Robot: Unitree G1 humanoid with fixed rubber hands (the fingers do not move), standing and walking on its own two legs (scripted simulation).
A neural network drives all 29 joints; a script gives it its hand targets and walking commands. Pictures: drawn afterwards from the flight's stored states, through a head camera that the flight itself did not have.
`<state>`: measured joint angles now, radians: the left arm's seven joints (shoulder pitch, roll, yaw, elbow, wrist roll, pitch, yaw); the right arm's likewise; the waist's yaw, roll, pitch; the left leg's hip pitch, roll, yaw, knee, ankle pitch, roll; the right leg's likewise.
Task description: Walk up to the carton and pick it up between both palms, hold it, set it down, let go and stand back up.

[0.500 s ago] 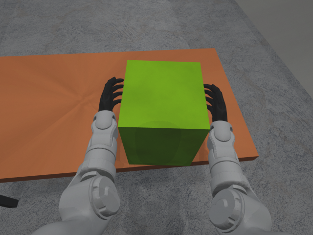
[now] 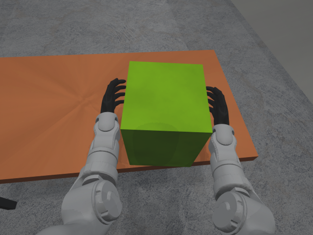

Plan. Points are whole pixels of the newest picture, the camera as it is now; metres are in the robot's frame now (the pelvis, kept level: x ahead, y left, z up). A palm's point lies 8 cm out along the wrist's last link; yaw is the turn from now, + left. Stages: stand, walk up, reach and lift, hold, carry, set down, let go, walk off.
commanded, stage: reach and lift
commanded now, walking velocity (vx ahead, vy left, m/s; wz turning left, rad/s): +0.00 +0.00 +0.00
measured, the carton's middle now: (162, 119) +0.44 -0.03 -0.02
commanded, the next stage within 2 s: none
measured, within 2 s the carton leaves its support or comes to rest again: leaves its support in 0.82 s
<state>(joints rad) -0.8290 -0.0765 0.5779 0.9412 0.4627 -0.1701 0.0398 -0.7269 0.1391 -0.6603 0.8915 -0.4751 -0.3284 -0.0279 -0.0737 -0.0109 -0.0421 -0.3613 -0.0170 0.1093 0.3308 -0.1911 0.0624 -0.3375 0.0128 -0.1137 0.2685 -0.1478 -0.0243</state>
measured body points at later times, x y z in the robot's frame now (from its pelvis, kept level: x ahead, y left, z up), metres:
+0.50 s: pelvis -0.01 +0.00 +0.00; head +0.06 +0.01 +0.45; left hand +0.42 +0.13 +0.05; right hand +0.39 -0.17 +0.05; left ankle -0.03 +0.07 -0.75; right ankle -0.02 -0.10 -0.75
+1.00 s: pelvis -0.04 +0.00 +0.00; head -0.04 +0.02 +0.45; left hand +0.38 +0.14 +0.09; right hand +0.35 -0.15 +0.09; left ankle -0.03 +0.07 -0.75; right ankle -0.02 -0.10 -0.75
